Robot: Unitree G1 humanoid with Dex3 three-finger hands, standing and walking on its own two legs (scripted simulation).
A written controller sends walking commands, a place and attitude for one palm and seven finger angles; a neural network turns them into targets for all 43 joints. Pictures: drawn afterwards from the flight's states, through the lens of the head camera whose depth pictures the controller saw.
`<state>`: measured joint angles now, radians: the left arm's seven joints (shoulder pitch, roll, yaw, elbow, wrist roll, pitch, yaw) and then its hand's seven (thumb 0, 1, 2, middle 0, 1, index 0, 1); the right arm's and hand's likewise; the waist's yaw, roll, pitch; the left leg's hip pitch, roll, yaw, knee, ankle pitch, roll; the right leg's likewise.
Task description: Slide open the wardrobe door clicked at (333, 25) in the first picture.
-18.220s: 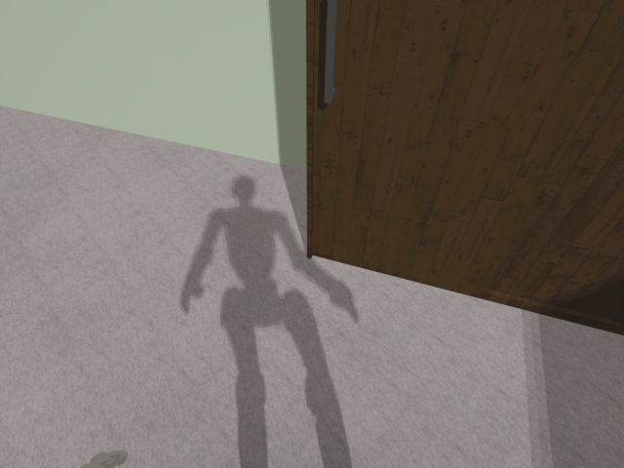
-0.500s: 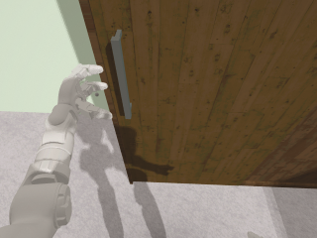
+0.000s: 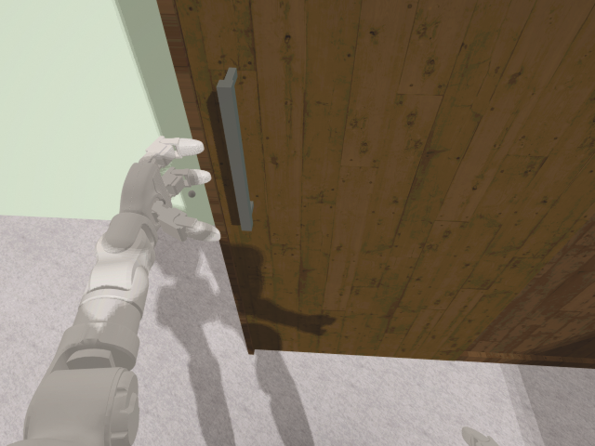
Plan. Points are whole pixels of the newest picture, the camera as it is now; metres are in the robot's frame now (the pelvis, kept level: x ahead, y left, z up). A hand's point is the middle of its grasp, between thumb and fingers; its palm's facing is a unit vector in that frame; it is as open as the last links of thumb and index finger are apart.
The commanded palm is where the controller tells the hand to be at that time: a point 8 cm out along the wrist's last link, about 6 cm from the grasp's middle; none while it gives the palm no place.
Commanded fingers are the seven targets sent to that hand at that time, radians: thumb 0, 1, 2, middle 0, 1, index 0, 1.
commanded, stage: move the hooked fingers beside the handle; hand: left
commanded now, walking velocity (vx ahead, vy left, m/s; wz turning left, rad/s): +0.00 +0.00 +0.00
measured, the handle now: (240, 160) +0.49 +0.10 +0.12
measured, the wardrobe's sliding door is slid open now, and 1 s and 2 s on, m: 0.00 0.00 0.00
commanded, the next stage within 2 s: feel for the door with the fingertips in 1.24 s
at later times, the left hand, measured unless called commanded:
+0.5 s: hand (199, 189) +0.43 +0.15 +0.12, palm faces -0.06 -1.00 +0.02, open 14.0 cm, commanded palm +0.41 +0.20 +0.13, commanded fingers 0.00 -0.50 0.30 -0.30 -1.20 -0.30 -1.20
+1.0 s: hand (197, 193) +0.42 +0.15 +0.12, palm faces -0.05 -1.00 +0.01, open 14.0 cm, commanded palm +0.40 +0.21 +0.13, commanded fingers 0.00 -0.50 0.30 -0.30 -1.20 -0.30 -1.20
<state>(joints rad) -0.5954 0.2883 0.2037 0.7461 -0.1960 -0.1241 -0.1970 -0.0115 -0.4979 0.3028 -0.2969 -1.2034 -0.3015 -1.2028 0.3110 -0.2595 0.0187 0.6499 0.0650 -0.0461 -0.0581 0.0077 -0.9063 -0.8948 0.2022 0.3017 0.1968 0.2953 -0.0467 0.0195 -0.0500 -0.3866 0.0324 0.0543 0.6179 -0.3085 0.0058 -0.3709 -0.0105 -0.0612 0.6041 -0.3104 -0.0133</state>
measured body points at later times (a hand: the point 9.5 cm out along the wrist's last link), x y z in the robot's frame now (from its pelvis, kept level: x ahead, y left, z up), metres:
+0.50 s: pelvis -0.01 +0.00 +0.00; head +0.02 +0.00 +0.45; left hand +0.43 +0.20 +0.13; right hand +0.06 -0.26 -0.12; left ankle +0.00 +0.12 -0.73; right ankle +0.00 -0.11 -0.73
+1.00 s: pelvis +0.00 +0.00 +0.00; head +0.03 +0.00 +0.45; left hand +0.42 +0.20 +0.12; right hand +0.09 -0.26 -0.11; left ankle +0.00 +0.12 -0.73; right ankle +0.00 -0.11 -0.73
